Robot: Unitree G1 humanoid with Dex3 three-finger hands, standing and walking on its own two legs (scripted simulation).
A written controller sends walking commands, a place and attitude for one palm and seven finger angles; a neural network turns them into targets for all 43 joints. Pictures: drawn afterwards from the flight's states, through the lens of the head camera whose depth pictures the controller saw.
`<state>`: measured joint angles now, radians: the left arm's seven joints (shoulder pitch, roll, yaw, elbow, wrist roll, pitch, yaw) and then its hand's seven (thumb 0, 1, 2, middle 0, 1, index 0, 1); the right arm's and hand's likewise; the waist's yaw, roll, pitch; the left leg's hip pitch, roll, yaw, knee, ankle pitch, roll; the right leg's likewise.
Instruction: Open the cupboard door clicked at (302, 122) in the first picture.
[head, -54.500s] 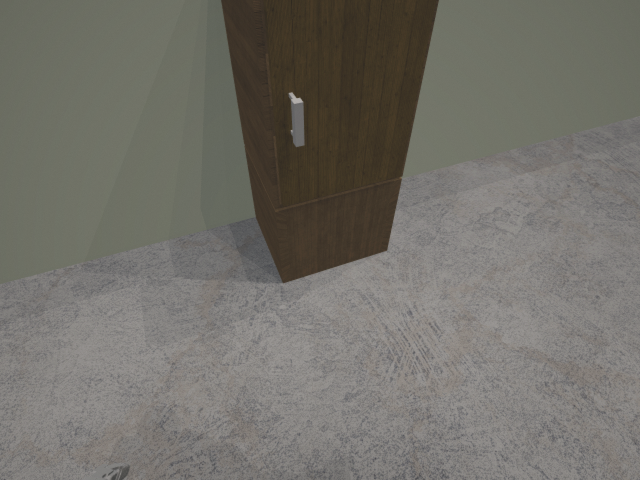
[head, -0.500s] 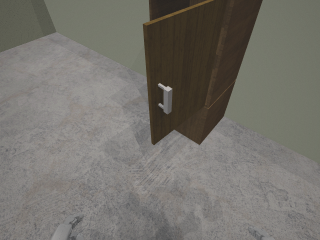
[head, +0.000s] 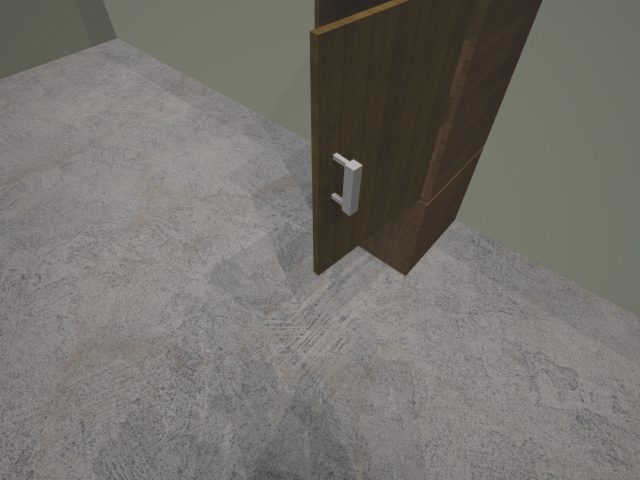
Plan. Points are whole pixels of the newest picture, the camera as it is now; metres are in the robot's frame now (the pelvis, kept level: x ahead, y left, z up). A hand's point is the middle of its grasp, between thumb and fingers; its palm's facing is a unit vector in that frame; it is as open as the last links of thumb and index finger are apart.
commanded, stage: let the arm hang, fingers relaxed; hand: left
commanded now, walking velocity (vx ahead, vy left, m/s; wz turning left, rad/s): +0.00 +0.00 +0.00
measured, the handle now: (344, 183) +0.65 -0.01 -0.04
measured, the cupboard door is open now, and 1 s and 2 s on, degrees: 83 83 83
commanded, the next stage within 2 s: look to check the result in 0.38 s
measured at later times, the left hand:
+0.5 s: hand out of the picture +0.01 +0.17 -0.18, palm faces +0.01 -0.98 -0.19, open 7.4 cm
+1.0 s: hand out of the picture +0.06 +0.18 -0.17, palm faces -0.01 -0.97 -0.23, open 7.4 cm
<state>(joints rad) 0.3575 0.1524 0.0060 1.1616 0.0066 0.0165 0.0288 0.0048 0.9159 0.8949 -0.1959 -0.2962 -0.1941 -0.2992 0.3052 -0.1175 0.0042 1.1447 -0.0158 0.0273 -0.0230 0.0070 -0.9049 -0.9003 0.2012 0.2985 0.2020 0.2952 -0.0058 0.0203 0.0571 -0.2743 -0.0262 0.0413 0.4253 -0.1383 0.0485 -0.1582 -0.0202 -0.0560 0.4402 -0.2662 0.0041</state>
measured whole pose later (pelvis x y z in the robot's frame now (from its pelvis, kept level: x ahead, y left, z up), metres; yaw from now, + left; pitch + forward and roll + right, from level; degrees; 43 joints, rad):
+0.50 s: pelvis +0.01 -0.01 +0.00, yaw -1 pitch -1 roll +0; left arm 0.28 0.16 0.01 1.14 0.01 0.00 0.03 0.00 0.91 0.89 -0.20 -0.30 -0.20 -0.30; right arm 0.27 -0.15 0.00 1.15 -0.02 0.01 -0.02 0.01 -0.91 -0.90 0.20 0.30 0.20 0.29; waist -0.01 0.00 0.05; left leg -0.24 -0.02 0.05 0.40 -0.15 0.04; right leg -0.13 -0.02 -0.05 0.42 -0.27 0.00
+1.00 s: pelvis +0.03 -0.01 +0.00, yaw +0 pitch -1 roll +0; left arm 0.21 0.21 0.00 1.14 0.01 -0.01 0.02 0.00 0.91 0.89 -0.20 -0.30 -0.20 -0.30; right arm 0.17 -0.22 0.00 1.15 -0.01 0.00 -0.02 0.01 -0.91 -0.90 0.20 0.30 0.20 0.30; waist -0.01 0.00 0.06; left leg -0.19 -0.02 0.04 0.37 -0.16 0.03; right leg -0.07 -0.01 -0.05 0.35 -0.27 -0.01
